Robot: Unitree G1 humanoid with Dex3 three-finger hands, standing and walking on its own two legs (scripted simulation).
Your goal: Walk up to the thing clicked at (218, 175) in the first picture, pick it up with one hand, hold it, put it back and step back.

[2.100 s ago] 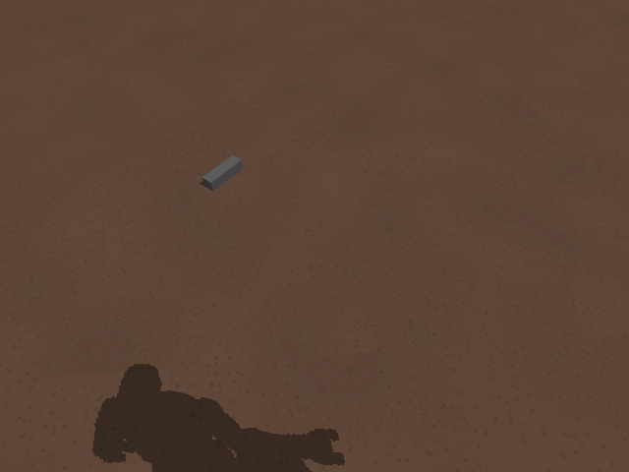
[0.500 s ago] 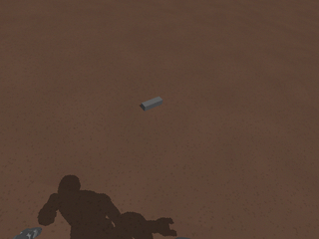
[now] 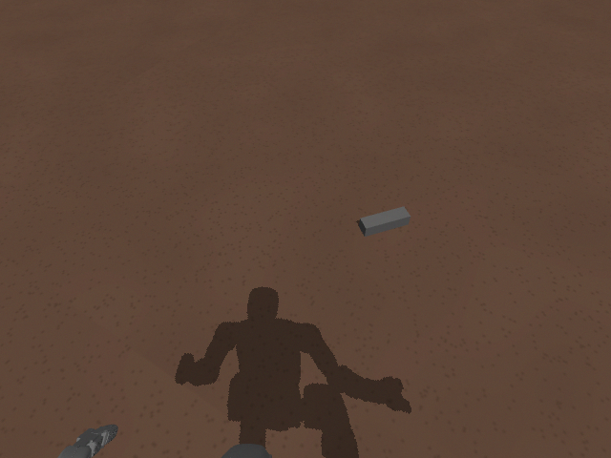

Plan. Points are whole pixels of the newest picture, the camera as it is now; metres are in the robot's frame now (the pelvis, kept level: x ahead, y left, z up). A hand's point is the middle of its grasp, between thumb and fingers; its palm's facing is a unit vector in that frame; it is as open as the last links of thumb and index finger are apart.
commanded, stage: walk up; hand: left
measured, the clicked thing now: (384, 221) +1.12 -0.24 -0.74
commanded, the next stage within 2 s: none
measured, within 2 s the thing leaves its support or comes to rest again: neither
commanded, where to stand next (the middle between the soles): +0.92 -0.64 m, yaw +24 degrees
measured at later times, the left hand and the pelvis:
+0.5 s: hand (224, 379) +0.26 +0.17 -0.16, palm faces +0.06 -0.96 -0.28, open 7.4 cm; pelvis +0.21 -0.11 -0.01, yaw +7 degrees
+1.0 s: hand (328, 339) +0.34 +0.00 -0.16, palm faces +0.27 -0.90 -0.33, open 7.4 cm; pelvis +0.40 -0.28 -0.01, yaw +15 degrees
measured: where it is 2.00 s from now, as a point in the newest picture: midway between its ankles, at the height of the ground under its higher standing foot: (477, 312)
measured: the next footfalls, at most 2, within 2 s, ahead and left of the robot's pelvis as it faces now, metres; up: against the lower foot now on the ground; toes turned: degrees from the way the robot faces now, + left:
left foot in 0.24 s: +0.29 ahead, +0.04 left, +0.00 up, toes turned +11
right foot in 0.66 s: +0.42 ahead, -0.35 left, +0.00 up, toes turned +5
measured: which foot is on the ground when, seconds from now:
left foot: up 0.00-0.22, down 0.24-0.66, up 0.68-1.00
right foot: down 0.00-0.26, up 0.28-0.64, down 0.66-1.00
